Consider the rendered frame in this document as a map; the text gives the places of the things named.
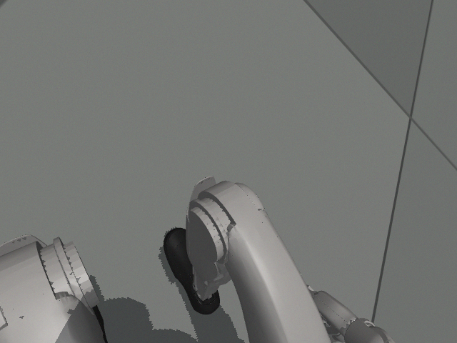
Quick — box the left robot foot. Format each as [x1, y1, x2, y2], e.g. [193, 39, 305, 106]
[93, 305, 108, 343]

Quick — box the right robot arm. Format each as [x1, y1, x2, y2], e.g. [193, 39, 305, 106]
[344, 318, 396, 343]

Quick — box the right robot foot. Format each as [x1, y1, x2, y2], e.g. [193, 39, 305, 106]
[164, 228, 220, 314]

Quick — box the right robot hand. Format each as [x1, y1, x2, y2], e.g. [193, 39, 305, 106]
[306, 285, 358, 343]

